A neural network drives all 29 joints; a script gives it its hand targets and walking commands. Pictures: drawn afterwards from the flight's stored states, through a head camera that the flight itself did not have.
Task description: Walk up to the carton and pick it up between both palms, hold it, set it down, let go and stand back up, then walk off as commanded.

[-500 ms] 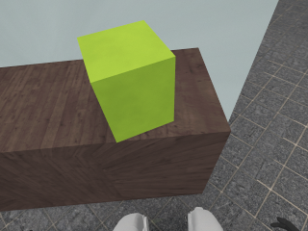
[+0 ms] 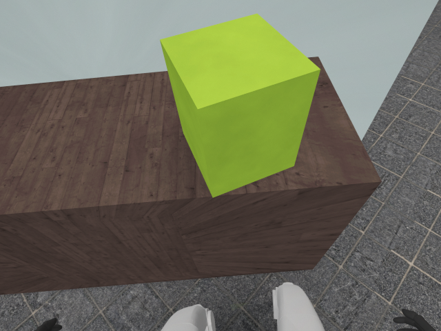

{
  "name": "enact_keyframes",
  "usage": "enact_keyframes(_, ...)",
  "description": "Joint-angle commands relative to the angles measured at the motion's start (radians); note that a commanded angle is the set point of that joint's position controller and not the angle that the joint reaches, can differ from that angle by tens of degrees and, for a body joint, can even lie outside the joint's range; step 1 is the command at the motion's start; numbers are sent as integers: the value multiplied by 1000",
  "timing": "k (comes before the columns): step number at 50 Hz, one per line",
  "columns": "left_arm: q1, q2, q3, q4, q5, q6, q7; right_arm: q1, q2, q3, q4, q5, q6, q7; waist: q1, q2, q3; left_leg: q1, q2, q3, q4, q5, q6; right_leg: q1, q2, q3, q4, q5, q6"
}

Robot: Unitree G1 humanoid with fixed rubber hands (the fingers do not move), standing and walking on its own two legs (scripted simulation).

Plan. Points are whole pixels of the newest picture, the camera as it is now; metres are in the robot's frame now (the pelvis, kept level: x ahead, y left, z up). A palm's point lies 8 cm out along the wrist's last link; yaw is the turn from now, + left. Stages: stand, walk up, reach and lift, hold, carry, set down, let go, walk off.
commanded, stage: walk up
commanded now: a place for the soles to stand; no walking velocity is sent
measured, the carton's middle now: (234, 109) +0.51 -0.01 +0.09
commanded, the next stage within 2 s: none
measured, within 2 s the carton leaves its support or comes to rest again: neither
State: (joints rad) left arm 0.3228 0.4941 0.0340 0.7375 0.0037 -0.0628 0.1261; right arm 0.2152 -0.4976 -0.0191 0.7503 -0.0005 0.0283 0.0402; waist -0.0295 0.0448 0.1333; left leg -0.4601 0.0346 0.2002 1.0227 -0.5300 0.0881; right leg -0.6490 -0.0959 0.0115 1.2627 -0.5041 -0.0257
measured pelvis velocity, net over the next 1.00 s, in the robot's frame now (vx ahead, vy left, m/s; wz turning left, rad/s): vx -0.01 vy -0.01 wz -0.03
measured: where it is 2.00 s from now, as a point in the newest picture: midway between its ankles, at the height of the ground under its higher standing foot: outside the picture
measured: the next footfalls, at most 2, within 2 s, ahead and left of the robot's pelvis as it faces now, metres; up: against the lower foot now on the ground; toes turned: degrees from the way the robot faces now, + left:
right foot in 0.16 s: +0.08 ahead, -0.18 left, +0.00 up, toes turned -4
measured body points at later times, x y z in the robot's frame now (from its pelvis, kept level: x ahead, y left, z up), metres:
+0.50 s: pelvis -0.01 -0.01 -0.01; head +0.02 -0.03 +0.44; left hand +0.09 +0.35 -0.07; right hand +0.08 -0.35 -0.12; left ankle +0.02 +0.08 -0.67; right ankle +0.05 -0.16 -0.66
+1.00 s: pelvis -0.01 -0.01 +0.00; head +0.02 -0.03 +0.44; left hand +0.11 +0.34 -0.07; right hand +0.08 -0.35 -0.11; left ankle +0.02 +0.08 -0.67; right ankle +0.04 -0.17 -0.66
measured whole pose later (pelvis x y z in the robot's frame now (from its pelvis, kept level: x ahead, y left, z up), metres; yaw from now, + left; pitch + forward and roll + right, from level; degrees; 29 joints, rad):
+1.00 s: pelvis -0.01 -0.01 +0.00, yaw -2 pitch -4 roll +0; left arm 0.28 0.50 0.03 0.74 0.00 -0.06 0.10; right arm 0.19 -0.48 -0.02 0.81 0.00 0.03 0.03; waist -0.03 0.04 0.14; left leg -0.45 0.07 0.13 1.06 -0.54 0.04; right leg -0.54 -0.07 0.01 1.12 -0.51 -0.02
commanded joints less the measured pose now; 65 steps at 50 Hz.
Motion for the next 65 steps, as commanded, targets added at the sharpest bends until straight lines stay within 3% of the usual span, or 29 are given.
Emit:
enact_keyframes(1, -40, 211, 75, 20, -5, -6, -13, 66, -234, -140, -32, -39, -50, -40, -52, 48, -159, 330, 306, -460, -437, 521, -8, -140, 5, -37, -128, 34, -18)
enact_keyframes(5, 13, 198, 71, 33, -9, -13, -14, 23, -224, -133, -41, -33, -42, -37, -29, 82, -207, 262, 295, -386, -355, 660, 19, 26, 36, -99, -246, 77, -29)
enact_keyframes(8, 179, 221, 86, 96, 2, -29, -6, -116, -169, -107, -90, -20, -29, -29, 88, -52, -248, -11, 202, -225, -102, 545, -37, 397, 73, -60, -522, 271, -62)
enact_keyframes(9, 250, 291, 111, 104, 15, -35, 2, -117, -123, -94, -111, -15, -27, -28, 126, -209, -288, -205, 132, -175, 102, 442, -82, 554, -65, 221, -575, 340, -132)
enact_keyframes(10, 231, 381, 130, 69, 10, -31, 10, -113, -107, -87, -132, -21, -18, -32, 132, -331, -275, -378, 0, -175, 258, -79, -119, 570, -307, 656, -733, 395, -278)
enact_keyframes(11, 134, 394, 126, 39, 4, -27, 5, -120, -162, -96, -121, -36, -1, -34, 107, -225, -255, -317, 49, -255, 283, -192, -120, 470, -381, 743, -756, 291, -348)
enact_keyframes(13, 27, 359, 107, 20, 12, -26, 9, -125, -184, -112, -95, -27, -2, -19, 63, -141, -147, -226, 77, -260, 233, -121, -108, 282, -294, 570, -730, 209, -309)
enact_keyframes(15, -22, 329, 98, 10, 28, -25, 1, -42, -179, -123, -56, -23, -3, -7, 21, -213, -136, -135, 81, -243, 164, -97, -84, 199, -223, 444, -678, 178, -251)
enact_keyframes(19, -79, 339, 104, -7, 30, -18, -15, 31, -182, -137, -24, -26, -4, 4, -23, -219, -145, 52, 49, -196, -29, -3, -68, 29, -182, 396, -628, -36, -225)
enact_keyframes(21, -148, 248, 75, -21, 28, -7, -15, 188, -213, -155, 33, -40, -18, -3, -127, -1, -177, 289, 75, -337, -352, -108, -44, -170, -38, 177, -262, -39, -105)
enact_keyframes(22, -156, 147, 44, -36, 13, -8, -8, 188, -273, -159, 23, -52, -27, -14, -135, 257, -121, 296, 262, -626, -608, -199, -28, -337, 104, -7, -28, -77, -32)
enact_keyframes(23, -143, 200, 54, -28, 7, -6, -3, 89, -317, -157, -1, -45, -31, -18, -96, 127, -94, 200, 376, -764, -706, -147, 14, -303, 89, 41, -7, -74, -17)
enact_keyframes(24, -131, 244, 69, -9, 4, -5, -4, 19, -325, -152, -13, -46, -32, -20, -75, 71, -72, 149, 395, -771, -708, -191, 46, -247, 49, 59, -11, -66, -21)
enact_keyframes(32, 74, 218, 91, 72, -5, -30, -32, -109, -219, -117, -40, -40, -27, -12, 44, 29, -169, -5, 232, -356, -349, 193, 51, 245, 66, -101, -389, 126, -38)
enact_keyframes(33, 125, 218, 94, 89, -1, -36, -27, -129, -189, -107, -50, -35, -22, -12, 75, -27, -192, -57, 188, -290, -230, 219, 25, 342, 86, -79, -471, 160, -45)
enact_keyframes(34, 180, 258, 108, 98, 9, -41, -20, -116, -148, -95, -64, -32, -18, -13, 94, -146, -228, -173, 137, -222, -60, 203, -16, 460, 9, 100, -529, 243, -77)
enact_keyframes(35, 190, 337, 124, 82, 19, -40, -14, -105, -111, -83, -80, -28, -11, -19, 101, -291, -216, -316, 40, -165, 137, 62, -67, 494, -165, 478, -677, 214, -174)
enact_keyframes(36, 141, 377, 129, 53, 8, -33, -12, -130, -142, -89, -87, -30, 0, -23, 107, -251, -225, -316, 24, -234, 194, -170, -73, 444, -305, 701, -766, 208, -288)
enact_keyframes(38, 30, 366, 116, 29, 15, -33, -7, -131, -180, -104, -62, -31, -2, -15, 69, -192, -155, -244, 62, -262, 168, -127, -74, 327, -283, 624, -729, 192, -300)
enact_keyframes(43, -83, 305, 85, -1, 11, -23, -16, 51, -192, -136, 8, -29, -21, -3, -45, -179, -185, 108, 44, -256, -109, 86, -39, 72, -160, 366, -474, 316, -191)
enact_keyframes(45, -136, 189, 49, -27, 1, -14, -11, 109, -257, -148, 23, -41, -35, -12, -100, 163, -166, 273, 240, -576, -514, 120, 5, -176, 59, 1, -92, 173, -37)
enact_keyframes(46, -151, 189, 48, -29, -3, -10, -5, 71, -290, -146, 12, -38, -38, -15, -87, 145, -136, 256, 355, -694, -603, 200, 58, -216, 85, -27, -72, -90, -10)
enact_keyframes(50, -63, 249, 72, 26, -2, -10, -26, -42, -253, -128, -9, -42, -37, -21, -24, 90, -83, 129, 306, -561, -539, 207, 61, -56, 27, -44, -120, -85, -25)
enact_keyframes(55, 88, 212, 82, 79, -7, -31, -29, -135, -205, -111, -42, -30, -24, -13, 56, 32, -174, -5, 211, -342, -311, 297, 56, 288, 78, -107, -426, 158, -39)
enact_keyframes(56, 140, 225, 88, 95, 0, -38, -23, -151, -167, -100, -55, -26, -18, -12, 83, -46, -199, -81, 165, -283, -179, 287, 22, 391, 68, -40, -492, 238, -51)
enact_keyframes(57, 177, 287, 108, 96, 12, -43, -17, -140, -128, -89, -71, -23, -14, -13, 95, -198, -223, -210, 86, -195, 23, 250, -28, 481, -58, 235, -587, 273, -105)
enact_keyframes(58, 171, 371, 123, 71, 12, -39, -12, -147, -113, -83, -92, -23, -5, -20, 110, -287, -223, -305, 2, -198, 158, -48, -60, 468, -261, 635, -751, 264, -243)
enact_keyframes(59, 96, 397, 126, 47, 9, -35, -12, -163, -159, -94, -87, -32, 5, -22, 99, -230, -197, -279, 32, -262, 209, -161, -69, 398, -331, 717, -785, 201, -313)
enact_keyframes(65, -82, 320, 92, 6, 15, -26, -18, 13, -184, -133, -2, -26, -13, 2, -32, -213, -160, 56, 33, -221, -50, 30, -42, 118, -189, 396, -555, 296, -217)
